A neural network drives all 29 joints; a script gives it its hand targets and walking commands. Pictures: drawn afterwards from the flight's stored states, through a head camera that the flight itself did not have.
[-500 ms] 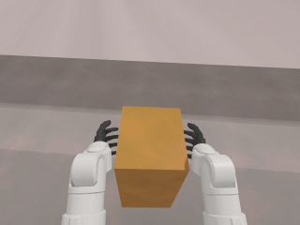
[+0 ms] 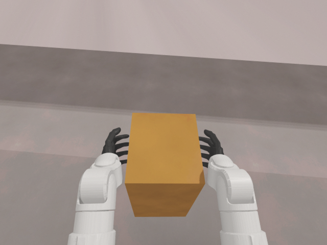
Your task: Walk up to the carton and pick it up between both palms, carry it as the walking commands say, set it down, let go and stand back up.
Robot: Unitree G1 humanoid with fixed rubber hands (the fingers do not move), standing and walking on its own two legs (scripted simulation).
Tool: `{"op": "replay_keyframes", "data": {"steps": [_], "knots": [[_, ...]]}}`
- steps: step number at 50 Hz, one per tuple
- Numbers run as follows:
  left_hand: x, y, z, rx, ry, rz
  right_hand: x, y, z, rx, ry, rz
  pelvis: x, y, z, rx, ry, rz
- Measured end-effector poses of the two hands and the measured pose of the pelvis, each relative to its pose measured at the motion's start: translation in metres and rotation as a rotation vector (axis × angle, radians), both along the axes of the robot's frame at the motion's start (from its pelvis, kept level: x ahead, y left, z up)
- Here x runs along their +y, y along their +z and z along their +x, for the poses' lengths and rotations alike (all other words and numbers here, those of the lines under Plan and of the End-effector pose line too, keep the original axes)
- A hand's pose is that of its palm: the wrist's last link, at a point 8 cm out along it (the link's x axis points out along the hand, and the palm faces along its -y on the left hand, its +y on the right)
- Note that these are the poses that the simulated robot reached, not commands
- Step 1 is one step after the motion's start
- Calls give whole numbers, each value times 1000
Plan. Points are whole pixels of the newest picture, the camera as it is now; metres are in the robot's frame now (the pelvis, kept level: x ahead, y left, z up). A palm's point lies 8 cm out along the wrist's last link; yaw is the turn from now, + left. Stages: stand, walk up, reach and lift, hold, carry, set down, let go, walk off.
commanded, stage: carry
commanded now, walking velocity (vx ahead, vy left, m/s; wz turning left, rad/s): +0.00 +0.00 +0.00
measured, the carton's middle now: (162, 170) +0.32 +0.00 +0.00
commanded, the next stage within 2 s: hold in 1.40 s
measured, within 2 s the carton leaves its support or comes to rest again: neither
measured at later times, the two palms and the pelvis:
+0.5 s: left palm (109, 161) +0.30 +0.13 +0.08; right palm (213, 162) +0.29 -0.12 +0.08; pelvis +0.00 +0.00 +0.00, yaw +0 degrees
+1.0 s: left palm (108, 160) +0.30 +0.13 +0.08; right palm (212, 161) +0.30 -0.11 +0.08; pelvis +0.00 +0.01 +0.00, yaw -1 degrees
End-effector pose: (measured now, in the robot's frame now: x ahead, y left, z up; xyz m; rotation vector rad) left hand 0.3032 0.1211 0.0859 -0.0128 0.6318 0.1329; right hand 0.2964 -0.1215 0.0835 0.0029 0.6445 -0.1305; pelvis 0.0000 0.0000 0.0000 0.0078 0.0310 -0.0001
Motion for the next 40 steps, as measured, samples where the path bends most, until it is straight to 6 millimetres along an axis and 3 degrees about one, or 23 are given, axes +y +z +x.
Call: {"op": "replay_keyframes", "data": {"steps": [16, 23, 40], "knots": [[7, -4, -7, 20, -1, -7, 8, 0, -5, 19, 8, -20, 6, 2, -3, -7, -2, -1], [6, -9, -3, 41, -2, 5, 6, -7, -2, 40, 9, -20, 5, 2, -3, -2, -5, -5], [1, -5, 5, 9, -13, -9, 1, -3, 2, 9, -15, -8, 4, 1, 4, 3, -13, -9]]}}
